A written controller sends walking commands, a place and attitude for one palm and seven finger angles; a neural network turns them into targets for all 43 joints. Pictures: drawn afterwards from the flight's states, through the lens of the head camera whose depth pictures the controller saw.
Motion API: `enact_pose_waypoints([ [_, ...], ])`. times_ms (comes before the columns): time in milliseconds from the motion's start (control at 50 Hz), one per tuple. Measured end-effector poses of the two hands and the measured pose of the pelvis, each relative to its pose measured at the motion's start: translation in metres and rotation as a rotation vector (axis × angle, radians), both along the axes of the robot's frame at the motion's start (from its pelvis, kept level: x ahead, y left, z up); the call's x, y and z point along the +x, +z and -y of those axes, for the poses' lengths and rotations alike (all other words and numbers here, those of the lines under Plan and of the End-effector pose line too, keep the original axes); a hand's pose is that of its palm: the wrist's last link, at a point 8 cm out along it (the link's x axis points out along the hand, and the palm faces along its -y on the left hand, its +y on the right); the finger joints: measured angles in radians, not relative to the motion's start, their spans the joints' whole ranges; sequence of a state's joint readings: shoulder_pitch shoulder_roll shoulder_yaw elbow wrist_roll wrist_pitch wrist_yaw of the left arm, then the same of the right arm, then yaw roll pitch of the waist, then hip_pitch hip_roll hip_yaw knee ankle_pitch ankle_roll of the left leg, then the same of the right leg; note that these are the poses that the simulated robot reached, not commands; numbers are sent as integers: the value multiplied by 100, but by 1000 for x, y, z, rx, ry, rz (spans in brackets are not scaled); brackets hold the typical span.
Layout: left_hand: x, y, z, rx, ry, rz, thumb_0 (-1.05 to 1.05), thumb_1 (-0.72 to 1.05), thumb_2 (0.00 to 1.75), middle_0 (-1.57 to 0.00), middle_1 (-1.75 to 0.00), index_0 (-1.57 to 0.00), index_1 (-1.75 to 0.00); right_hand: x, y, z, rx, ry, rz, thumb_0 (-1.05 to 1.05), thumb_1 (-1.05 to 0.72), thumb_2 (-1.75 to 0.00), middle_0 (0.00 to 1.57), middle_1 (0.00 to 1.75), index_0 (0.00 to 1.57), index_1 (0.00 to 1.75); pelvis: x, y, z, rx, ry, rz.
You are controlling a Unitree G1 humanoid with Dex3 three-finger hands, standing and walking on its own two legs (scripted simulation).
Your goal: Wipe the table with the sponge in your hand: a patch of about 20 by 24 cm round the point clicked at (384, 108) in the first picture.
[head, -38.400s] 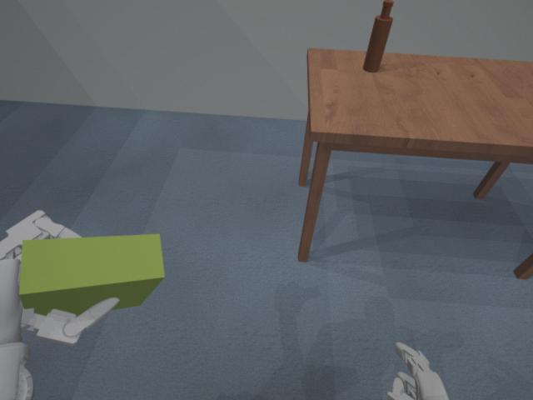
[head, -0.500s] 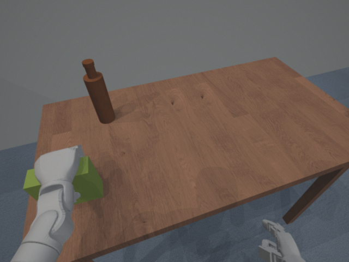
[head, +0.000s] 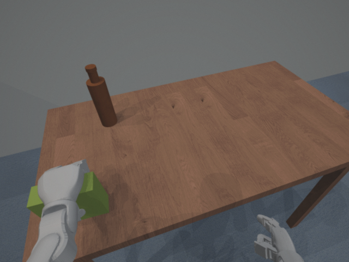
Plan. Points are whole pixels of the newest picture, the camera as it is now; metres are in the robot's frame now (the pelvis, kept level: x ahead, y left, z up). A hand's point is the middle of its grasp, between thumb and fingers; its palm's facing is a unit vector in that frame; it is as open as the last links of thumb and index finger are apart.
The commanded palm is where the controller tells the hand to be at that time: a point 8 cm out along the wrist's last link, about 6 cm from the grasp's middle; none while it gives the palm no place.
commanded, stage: lift the sponge slowly off the table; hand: left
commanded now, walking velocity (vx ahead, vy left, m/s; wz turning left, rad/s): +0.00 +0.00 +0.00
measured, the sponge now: (76, 204) +0.24 +0.29 -0.01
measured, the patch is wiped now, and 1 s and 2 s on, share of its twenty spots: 0.95 0.95 0.95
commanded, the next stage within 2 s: none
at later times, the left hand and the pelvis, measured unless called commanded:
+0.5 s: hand (73, 194) +0.24 +0.27 +0.04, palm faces -0.01 -0.10 -0.99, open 9.3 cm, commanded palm +0.20 +0.26 +0.09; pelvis +0.00 -0.01 +0.00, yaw +0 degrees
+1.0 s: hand (71, 197) +0.23 +0.27 +0.05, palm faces +0.00 -0.16 -0.99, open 9.3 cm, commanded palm +0.20 +0.26 +0.13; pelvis +0.00 +0.00 +0.01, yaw +0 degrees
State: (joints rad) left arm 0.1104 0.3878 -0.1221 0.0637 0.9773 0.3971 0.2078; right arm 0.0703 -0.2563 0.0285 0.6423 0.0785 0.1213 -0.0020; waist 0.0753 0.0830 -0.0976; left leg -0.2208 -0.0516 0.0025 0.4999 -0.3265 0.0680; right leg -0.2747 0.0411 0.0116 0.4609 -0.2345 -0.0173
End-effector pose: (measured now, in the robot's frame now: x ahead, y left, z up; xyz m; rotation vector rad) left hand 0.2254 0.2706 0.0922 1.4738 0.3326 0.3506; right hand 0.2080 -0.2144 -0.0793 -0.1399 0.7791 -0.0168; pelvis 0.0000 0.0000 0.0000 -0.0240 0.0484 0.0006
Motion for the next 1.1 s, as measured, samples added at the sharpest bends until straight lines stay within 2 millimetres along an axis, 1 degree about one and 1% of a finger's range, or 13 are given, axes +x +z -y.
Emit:
enact_pose_waypoints([
  [140, -8, -1, 3, -11, 11, 0, 3, -44, 109, -71, -150, -77, -149, 7, 6, 1, -6, 9, 21, 1, -91, -90, 20, 30, 20, 30, -1, 0, 2, 2, -1, 9],
  [300, -3, -1, 3, -15, 32, -25, 3, -45, 109, -72, -149, -78, -148, 12, 7, 1, -20, 19, 29, 1, -91, -90, 20, 30, 20, 30, -2, 1, 5, 4, 4, 14],
  [500, -1, 2, 0, -39, 25, -41, 2, -45, 109, -74, -148, -80, -146, 11, 6, 2, -30, 19, 21, 1, -91, -90, 20, 30, 20, 30, 2, 2, 7, 4, 1, 22],
  [660, -8, 7, 2, -61, 6, -32, 1, -46, 109, -75, -147, -81, -145, 13, 8, 4, -38, 18, 27, 1, -91, -90, 20, 30, 20, 30, 4, 3, 4, 2, -2, 34],
  [840, -15, 10, 2, -89, 11, -22, 0, -47, 109, -76, -145, -82, -144, 19, 12, -5, -42, 45, 38, 1, -91, -90, 20, 30, 20, 30, 1, 4, 3, 3, 1, 53],
  [940, -16, 13, 3, -96, 9, -25, 0, -47, 109, -77, -144, -83, -143, 18, 14, -6, -49, 50, 35, 1, -91, -90, 20, 30, 19, 30, -1, 5, 3, 3, 3, 64],
  [1100, -20, 24, 8, -90, -15, -6, -1, -48, 109, -78, -143, -84, -141, 17, 15, -8, -43, 57, 43, 1, -91, -90, 20, 30, 18, 30, -3, 6, 3, 4, 3, 82],
])
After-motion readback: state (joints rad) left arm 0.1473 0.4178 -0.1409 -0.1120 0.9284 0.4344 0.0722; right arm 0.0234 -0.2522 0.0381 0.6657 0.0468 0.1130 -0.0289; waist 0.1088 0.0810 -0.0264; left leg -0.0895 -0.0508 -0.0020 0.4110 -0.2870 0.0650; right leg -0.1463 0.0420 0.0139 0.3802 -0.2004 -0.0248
